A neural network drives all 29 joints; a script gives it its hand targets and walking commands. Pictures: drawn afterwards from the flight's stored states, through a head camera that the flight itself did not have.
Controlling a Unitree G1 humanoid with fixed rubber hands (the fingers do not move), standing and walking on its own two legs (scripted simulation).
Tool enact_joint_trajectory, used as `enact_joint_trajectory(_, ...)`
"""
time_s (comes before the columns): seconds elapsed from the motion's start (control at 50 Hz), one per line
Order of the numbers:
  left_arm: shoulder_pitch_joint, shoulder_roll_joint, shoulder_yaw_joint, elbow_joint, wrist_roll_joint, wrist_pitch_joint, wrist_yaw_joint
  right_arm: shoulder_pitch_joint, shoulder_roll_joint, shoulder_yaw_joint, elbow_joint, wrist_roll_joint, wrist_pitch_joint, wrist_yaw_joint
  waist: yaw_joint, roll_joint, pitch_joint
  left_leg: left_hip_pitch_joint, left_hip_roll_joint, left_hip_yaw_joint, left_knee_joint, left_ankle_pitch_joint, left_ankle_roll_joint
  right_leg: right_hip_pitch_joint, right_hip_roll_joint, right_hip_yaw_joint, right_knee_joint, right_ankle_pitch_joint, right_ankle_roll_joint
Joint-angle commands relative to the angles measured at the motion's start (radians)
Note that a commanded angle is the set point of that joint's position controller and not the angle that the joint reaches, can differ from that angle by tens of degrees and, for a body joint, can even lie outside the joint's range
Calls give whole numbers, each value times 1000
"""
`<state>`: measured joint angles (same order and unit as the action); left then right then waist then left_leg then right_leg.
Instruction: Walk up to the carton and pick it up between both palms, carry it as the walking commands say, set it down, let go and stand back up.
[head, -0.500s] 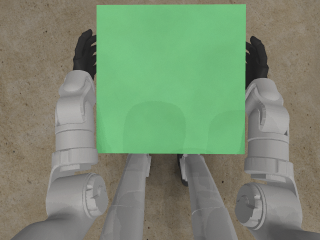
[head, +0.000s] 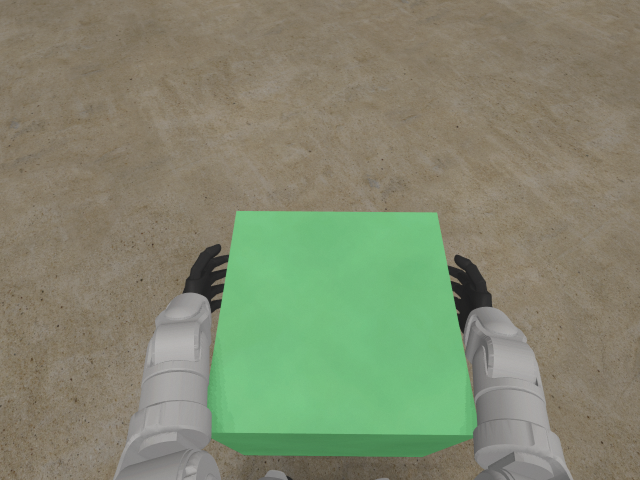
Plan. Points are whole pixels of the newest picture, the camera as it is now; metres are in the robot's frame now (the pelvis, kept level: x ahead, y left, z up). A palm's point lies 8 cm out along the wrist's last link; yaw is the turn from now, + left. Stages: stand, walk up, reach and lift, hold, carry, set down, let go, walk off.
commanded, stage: reach and lift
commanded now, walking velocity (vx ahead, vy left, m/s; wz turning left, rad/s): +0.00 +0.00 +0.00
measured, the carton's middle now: (334, 341) +0.32 +0.00 -0.07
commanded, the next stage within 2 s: hold in 1.66 s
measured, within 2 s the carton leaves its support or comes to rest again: neither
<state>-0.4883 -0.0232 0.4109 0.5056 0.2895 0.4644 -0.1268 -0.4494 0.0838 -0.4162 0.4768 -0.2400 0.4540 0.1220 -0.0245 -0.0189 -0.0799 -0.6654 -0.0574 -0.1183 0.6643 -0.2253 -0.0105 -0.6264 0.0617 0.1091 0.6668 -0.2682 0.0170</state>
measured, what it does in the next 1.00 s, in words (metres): stands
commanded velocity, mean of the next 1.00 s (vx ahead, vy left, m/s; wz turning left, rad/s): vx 0.00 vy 0.00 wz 0.00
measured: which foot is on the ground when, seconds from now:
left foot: down 0.00-1.00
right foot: down 0.00-1.00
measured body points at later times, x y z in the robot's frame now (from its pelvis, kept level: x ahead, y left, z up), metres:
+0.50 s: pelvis +0.05 +0.00 +0.03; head +0.04 +0.01 +0.48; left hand +0.34 +0.18 +0.04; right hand +0.33 -0.19 +0.04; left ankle +0.05 +0.12 -0.72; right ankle +0.03 -0.13 -0.72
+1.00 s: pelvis +0.03 +0.00 +0.03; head +0.00 +0.00 +0.48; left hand +0.32 +0.18 +0.07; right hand +0.32 -0.19 +0.07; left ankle +0.05 +0.12 -0.72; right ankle +0.03 -0.13 -0.72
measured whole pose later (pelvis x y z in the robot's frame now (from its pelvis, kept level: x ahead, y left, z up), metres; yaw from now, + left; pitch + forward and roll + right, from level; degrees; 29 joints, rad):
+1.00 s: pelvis +0.03 +0.00 +0.03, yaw +0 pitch -7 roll +0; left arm -0.19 -0.08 0.28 0.17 0.23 0.69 -0.09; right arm -0.20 0.06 -0.23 0.18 -0.19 0.69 0.10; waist -0.03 -0.01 0.04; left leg -0.05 -0.04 -0.12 0.32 -0.15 0.00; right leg 0.00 0.04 0.12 0.31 -0.18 0.00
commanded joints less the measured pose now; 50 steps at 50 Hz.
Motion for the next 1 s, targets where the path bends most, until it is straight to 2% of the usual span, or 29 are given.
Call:
enact_joint_trajectory(0.0,-430,-993,-633,3,-203,1,-204,-512,885,600,-49,179,-10,212,-16,44,-485,526,-36,48,-133,250,11,262,40,-69,-164,215,-20)
enact_joint_trajectory(0.04,-347,-974,-601,-29,-189,-4,-191,-501,856,627,-116,208,-7,211,28,54,-454,511,-32,32,-140,285,14,287,37,-63,-154,242,-16)
enact_joint_trajectory(0.06,-385,-900,-574,-71,-168,-4,-185,-397,851,546,-40,127,11,201,-9,16,-391,486,-23,38,-142,295,21,285,35,-49,-199,246,-16)
enact_joint_trajectory(0.08,-340,-907,-603,-69,-169,1,-185,-390,862,602,-78,153,8,205,17,18,-384,468,-34,39,-155,288,26,281,46,-71,-185,270,-9)
enact_joint_trajectory(0.1,-262,-999,-684,-110,-230,7,-178,-355,867,680,-184,186,2,201,-18,-8,-488,612,-24,28,-176,425,11,378,55,-56,-207,374,-15)
enact_joint_trajectory(0.12,-351,-905,-651,-174,-198,-11,-173,-366,860,651,-141,197,0,194,43,96,-434,504,-36,44,-156,434,9,348,47,-44,-203,379,-6)
enact_joint_trajectory(0.18,-214,-898,-672,-186,-204,15,-154,-354,811,675,-240,196,9,184,22,5,-409,599,-34,34,-183,491,11,412,49,-54,-231,425,-2)
enact_joint_trajectory(0.2,-202,-943,-718,-175,-243,44,-154,-264,794,686,-236,194,35,173,-20,13,-363,597,-32,38,-208,448,0,454,46,-49,-264,384,-6)
enact_joint_trajectory(0.26,-100,-892,-714,-215,-220,69,-137,-217,765,696,-288,195,64,159,-7,55,-328,645,-28,39,-237,478,-9,484,54,-60,-282,392,-4)
enact_joint_trajectory(0.3,-203,-925,-771,-277,-265,60,-142,-255,808,733,-328,217,67,150,-30,-3,-342,650,-34,21,-239,454,8,493,58,-50,-290,403,-2)
enact_joint_trajectory(0.36,-241,-890,-812,-361,-280,87,-138,-224,806,763,-361,255,103,154,-18,56,-338,713,-39,22,-272,391,6,528,49,-47,-325,335,-1)
enact_joint_trajectory(0.42,-123,-787,-637,-244,-203,137,-123,-205,699,655,-247,204,155,157,25,62,-45,607,-38,48,-329,259,4,479,39,-65,-352,223,-5)
enact_joint_trajectory(0.44,-141,-861,-725,-292,-238,141,-134,-181,741,698,-318,206,145,157,-10,64,-129,673,-44,50,-327,341,-6,527,55,-55,-366,306,-14)
enact_joint_trajectory(0.48,-172,-869,-756,-356,-275,142,-123,-200,765,750,-401,241,155,152,8,16,-194,745,-25,27,-311,478,-1,545,58,-51,-360,411,-5)
enact_joint_trajectory(0.5,-124,-855,-787,-375,-278,148,-114,-215,745,798,-441,276,156,153,11,62,-214,740,-43,41,-332,472,-4,608,50,-58,-364,430,4)
enact_joint_trajectory(0.56,-134,-769,-671,-327,-242,195,-127,-175,716,721,-359,200,204,132,-10,-26,-50,665,-49,63,-356,221,12,567,28,-49,-411,242,8)
enact_joint_trajectory(0.58,-147,-821,-729,-366,-270,195,-135,-225,759,785,-428,240,194,138,17,-30,-139,703,-45,52,-368,252,19,621,29,-59,-405,297,6)
enact_joint_trajectory(0.6,-129,-835,-776,-447,-278,183,-134,-223,796,838,-480,291,191,141,41,58,-185,725,-52,56,-358,334,7,626,26,-36,-396,373,9)
enact_joint_trajectory(0.62,-188,-773,-762,-478,-282,193,-127,-190,810,803,-418,271,220,137,28,-9,-134,705,-45,56,-359,307,17,613,15,-33,-411,353,20)
enact_joint_trajectory(0.64,-189,-771,-725,-399,-251,207,-134,-244,762,778,-444,252,210,133,41,22,-112,715,-43,56,-367,305,16,592,14,-41,-412,325,11)
enact_joint_trajectory(0.7,-111,-835,-771,-406,-285,226,-136,-206,691,767,-509,218,228,110,-15,-57,-124,814,-33,33,-373,318,14,569,37,-52,-436,310,-5)
enact_joint_trajectory(0.76,-153,-777,-726,-394,-250,247,-127,-174,697,716,-377,227,252,121,-20,74,-4,708,-40,50,-409,186,5,584,30,-64,-443,210,-13)
enact_joint_trajectory(0.78,-198,-768,-726,-417,-262,234,-135,-249,721,737,-410,231,241,126,-9,-20,-58,722,-41,55,-383,156,20,564,14,-36,-449,163,-4)
enact_joint_trajectory(0.82,-222,-805,-711,-372,-284,243,-134,-223,690,700,-363,210,249,126,-47,12,17,710,-30,51,-398,149,9,529,19,-54,-435,158,-19)
enact_joint_trajectory(0.86,-270,-813,-740,-390,-285,230,-140,-281,717,713,-370,220,236,135,-36,13,-54,689,-34,48,-392,123,9,589,23,-59,-428,153,-18)
enact_joint_trajectory(0.88,-219,-820,-716,-386,-246,235,-136,-269,730,721,-369,237,224,144,-15,86,-62,700,-45,61,-383,154,-9,569,34,-66,-418,163,-21)
enact_joint_trajectory(0.92,-162,-768,-684,-385,-242,248,-117,-216,678,681,-364,221,242,133,6,53,-45,714,-30,51,-380,203,-3,578,23,-49,-415,199,-27)
enact_joint_trajectory(0.94,-212,-830,-761,-443,-287,230,-134,-248,743,759,-417,242,225,150,-13,-32,-112,716,-32,43,-373,223,4,624,41,-55,-417,251,-10)
enact_joint_trajectory(0.98,-177,-786,-711,-392,-250,233,-138,-296,754,753,-410,253,221,149,15,13,-119,709,-43,76,-372,165,2,607,22,-41,-421,196,-12)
